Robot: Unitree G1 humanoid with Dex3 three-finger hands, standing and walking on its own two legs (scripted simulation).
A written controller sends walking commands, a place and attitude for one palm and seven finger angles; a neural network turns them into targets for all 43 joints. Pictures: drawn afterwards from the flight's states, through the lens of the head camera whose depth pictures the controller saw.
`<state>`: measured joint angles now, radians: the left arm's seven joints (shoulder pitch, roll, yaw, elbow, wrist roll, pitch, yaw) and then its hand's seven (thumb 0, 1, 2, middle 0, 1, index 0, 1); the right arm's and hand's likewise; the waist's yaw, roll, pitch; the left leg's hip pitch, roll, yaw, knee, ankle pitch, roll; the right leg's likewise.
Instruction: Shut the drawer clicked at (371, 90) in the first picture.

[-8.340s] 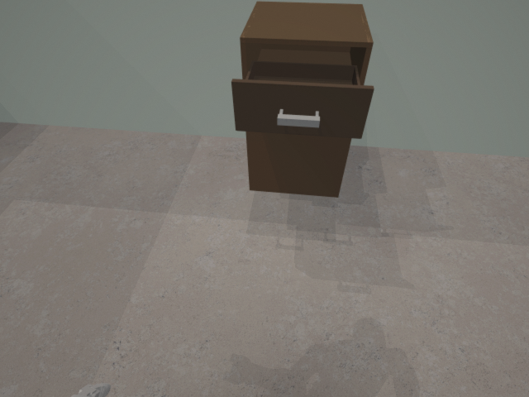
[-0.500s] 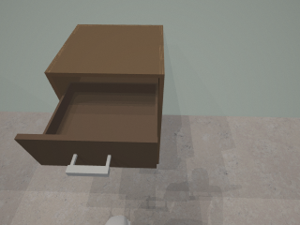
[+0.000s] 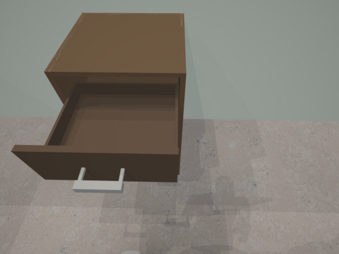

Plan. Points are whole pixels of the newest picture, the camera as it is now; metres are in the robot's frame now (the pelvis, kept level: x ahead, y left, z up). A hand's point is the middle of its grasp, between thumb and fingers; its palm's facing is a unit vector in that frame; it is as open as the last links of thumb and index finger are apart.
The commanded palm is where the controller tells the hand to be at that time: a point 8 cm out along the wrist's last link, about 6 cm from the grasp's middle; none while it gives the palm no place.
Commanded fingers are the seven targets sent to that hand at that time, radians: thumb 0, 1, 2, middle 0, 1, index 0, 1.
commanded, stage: come to a stop and stand still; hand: left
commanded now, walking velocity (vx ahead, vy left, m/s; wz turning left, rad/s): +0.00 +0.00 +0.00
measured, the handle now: (100, 179) +0.31 +0.22 -0.07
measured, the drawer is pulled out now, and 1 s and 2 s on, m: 0.30 0.30 0.30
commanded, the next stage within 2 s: look again from close up in 0.62 s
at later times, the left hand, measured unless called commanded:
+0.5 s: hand out of the picture -0.03 +0.11 -0.16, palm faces +0.08 -0.98 -0.20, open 7.3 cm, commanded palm none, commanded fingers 0.00 0.90 0.90 -0.20 -0.30 -0.20 -0.30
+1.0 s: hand out of the picture -0.04 +0.14 -0.17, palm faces +0.08 -0.98 -0.17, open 7.3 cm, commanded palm none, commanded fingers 0.00 0.90 0.90 -0.20 -0.30 -0.20 -0.30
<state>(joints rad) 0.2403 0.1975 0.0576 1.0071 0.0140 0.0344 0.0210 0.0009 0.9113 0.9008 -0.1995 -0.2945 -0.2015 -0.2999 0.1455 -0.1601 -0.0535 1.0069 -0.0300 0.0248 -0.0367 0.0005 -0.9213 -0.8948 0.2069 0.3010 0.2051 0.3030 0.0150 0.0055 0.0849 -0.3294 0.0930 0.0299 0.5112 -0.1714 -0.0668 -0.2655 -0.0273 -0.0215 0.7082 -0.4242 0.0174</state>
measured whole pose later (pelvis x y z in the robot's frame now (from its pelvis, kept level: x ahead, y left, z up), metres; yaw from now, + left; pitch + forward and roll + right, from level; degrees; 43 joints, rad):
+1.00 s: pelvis -0.03 -0.02 +0.01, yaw +2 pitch -2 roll -1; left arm 0.32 0.12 0.00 1.08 0.02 -0.01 0.04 0.00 0.91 0.90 -0.20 -0.29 -0.20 -0.30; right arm 0.31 -0.15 0.00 1.07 -0.02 -0.01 -0.03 0.01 -0.94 -0.90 0.20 0.30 0.20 0.30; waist 0.00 0.02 0.01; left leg -0.22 0.01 0.04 0.55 -0.30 0.03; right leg -0.19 0.02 -0.08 0.50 -0.29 -0.04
